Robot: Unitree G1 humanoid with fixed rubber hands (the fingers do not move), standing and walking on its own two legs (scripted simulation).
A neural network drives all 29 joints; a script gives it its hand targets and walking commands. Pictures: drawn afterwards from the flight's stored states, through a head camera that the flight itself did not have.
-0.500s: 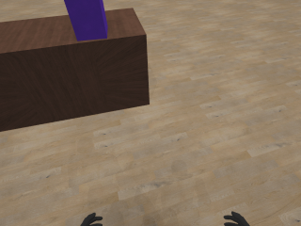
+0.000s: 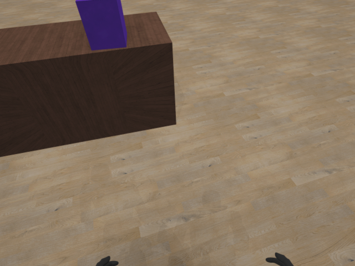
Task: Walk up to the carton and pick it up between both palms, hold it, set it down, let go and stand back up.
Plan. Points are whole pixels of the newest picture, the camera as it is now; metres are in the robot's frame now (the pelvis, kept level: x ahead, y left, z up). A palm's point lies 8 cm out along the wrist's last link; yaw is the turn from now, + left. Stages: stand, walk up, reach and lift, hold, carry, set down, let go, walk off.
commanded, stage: stand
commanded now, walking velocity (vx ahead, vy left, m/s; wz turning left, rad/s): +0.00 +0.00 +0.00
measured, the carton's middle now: (104, 19) +1.38 +0.45 +0.04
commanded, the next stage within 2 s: walk up in 1.84 s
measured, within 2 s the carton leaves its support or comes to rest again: neither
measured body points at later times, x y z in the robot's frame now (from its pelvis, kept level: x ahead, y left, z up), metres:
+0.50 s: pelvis +0.00 +0.00 +0.00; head +0.01 +0.00 +0.45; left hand +0.13 +0.23 -0.11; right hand +0.13 -0.23 -0.11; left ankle +0.01 +0.12 -0.72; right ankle +0.01 -0.12 -0.72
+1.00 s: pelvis +0.01 +0.00 +0.01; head +0.01 +0.00 +0.46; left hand +0.11 +0.23 -0.11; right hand +0.11 -0.23 -0.12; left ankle +0.01 +0.12 -0.72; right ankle +0.01 -0.12 -0.72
